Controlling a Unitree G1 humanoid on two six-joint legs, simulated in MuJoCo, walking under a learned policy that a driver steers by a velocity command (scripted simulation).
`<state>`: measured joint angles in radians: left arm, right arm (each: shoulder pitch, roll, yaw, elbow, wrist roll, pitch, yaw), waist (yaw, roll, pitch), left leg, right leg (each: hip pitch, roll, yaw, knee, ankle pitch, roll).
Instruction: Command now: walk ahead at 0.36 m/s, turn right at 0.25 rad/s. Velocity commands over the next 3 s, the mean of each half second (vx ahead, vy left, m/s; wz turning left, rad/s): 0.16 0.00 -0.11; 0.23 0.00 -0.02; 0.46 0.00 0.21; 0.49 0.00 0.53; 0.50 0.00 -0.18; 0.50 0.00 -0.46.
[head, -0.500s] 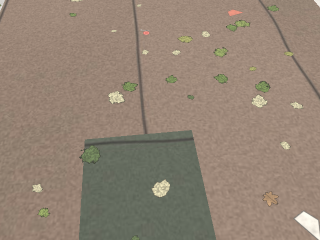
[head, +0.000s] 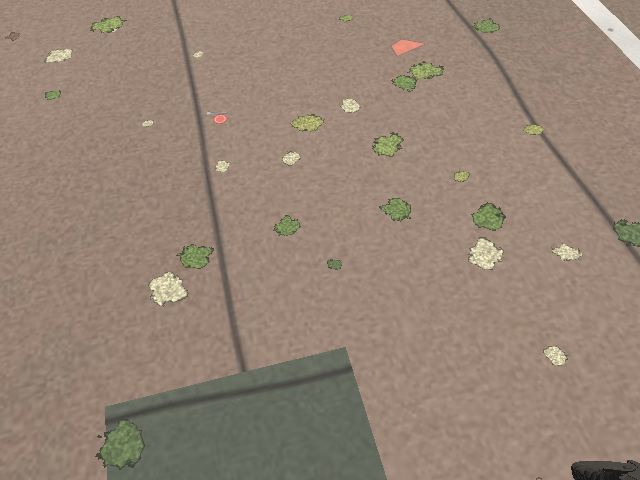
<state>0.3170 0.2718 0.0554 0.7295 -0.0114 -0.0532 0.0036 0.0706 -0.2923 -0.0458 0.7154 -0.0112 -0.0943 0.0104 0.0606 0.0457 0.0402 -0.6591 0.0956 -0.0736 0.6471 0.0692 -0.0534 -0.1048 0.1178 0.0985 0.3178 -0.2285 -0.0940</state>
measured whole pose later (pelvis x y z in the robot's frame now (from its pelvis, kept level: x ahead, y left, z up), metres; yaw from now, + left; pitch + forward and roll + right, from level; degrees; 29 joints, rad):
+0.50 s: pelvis +0.17 +0.03 -0.01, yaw -2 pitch -1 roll +1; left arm 0.25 0.25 0.04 0.80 0.02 0.04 0.03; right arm 0.14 -0.22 -0.01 0.83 -0.02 -0.02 0.02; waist 0.00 0.00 0.03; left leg -0.32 -0.03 0.03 0.50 -0.17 0.02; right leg -0.29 -0.04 0.06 0.58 -0.28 0.04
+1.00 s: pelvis +0.30 +0.03 +0.00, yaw -2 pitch +1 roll +0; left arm 0.22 0.27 0.07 0.81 -0.03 -0.08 0.00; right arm 0.37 -0.25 -0.04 0.97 0.01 -0.08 0.02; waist -0.04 -0.01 -0.01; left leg -0.10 -0.02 0.01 0.38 -0.30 0.04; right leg -0.53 -0.04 -0.01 1.08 -0.33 -0.03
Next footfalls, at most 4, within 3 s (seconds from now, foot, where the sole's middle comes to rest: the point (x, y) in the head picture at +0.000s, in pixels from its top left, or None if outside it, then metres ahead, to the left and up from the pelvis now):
0.12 left None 0.27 0.14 -0.78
0.44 right None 0.22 -0.11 -0.78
1.24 right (435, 423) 0.59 -0.14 -0.78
1.80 left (305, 318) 0.84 0.16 -0.78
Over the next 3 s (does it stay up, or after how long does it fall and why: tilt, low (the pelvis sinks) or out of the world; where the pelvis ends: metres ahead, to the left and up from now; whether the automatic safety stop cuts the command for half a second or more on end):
stays up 1.39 0.22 0.00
